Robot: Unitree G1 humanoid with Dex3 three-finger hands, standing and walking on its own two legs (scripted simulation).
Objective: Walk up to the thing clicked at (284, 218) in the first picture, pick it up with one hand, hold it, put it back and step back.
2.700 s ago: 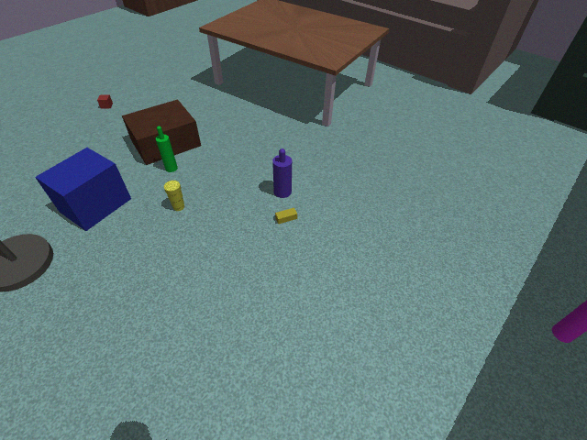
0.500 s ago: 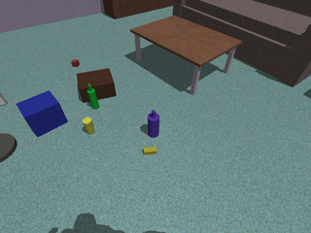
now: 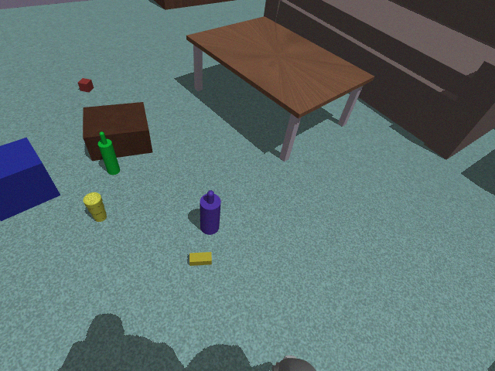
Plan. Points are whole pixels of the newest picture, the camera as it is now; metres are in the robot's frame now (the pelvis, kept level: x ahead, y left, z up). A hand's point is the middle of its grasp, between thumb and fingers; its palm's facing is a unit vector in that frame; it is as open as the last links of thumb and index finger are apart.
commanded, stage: walk up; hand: left
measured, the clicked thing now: (200, 258) +0.68 +0.14 -0.74
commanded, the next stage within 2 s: none
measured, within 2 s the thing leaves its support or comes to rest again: neither
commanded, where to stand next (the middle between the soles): +0.35 -0.18 m, yaw +4 degrees
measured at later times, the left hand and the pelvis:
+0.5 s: hand out of the picture +0.16 +0.15 -0.15, palm faces +0.03 -0.95 -0.32, open 7.4 cm; pelvis +0.15 -0.13 +0.00, yaw +2 degrees
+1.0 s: hand (222, 280) +0.33 +0.05 -0.14, palm faces +0.01 -0.91 -0.41, open 7.4 cm; pelvis +0.25 -0.23 -0.01, yaw +4 degrees
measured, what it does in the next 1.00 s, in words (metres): walks ahead: right foot, then left foot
